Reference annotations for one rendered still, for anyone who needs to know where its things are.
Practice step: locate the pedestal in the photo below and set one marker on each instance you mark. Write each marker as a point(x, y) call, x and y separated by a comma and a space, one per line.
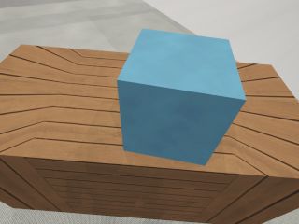
point(61, 147)

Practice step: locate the carton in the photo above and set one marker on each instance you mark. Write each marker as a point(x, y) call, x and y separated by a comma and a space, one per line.
point(178, 95)

